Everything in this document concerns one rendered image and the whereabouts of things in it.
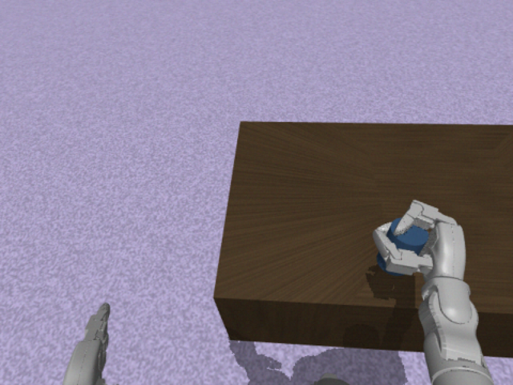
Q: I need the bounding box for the right robot hand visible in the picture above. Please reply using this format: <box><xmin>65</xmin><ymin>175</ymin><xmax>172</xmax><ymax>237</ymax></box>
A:
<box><xmin>373</xmin><ymin>200</ymin><xmax>466</xmax><ymax>283</ymax></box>

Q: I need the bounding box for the left robot hand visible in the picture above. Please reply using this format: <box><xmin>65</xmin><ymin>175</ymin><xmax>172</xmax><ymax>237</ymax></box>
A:
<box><xmin>63</xmin><ymin>302</ymin><xmax>119</xmax><ymax>385</ymax></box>

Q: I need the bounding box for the can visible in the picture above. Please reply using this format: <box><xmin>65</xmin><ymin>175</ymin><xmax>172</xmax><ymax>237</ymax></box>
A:
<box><xmin>377</xmin><ymin>217</ymin><xmax>429</xmax><ymax>276</ymax></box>

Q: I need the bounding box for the right robot arm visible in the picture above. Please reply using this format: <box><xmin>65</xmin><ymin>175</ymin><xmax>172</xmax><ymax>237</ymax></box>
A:
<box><xmin>418</xmin><ymin>276</ymin><xmax>494</xmax><ymax>385</ymax></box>

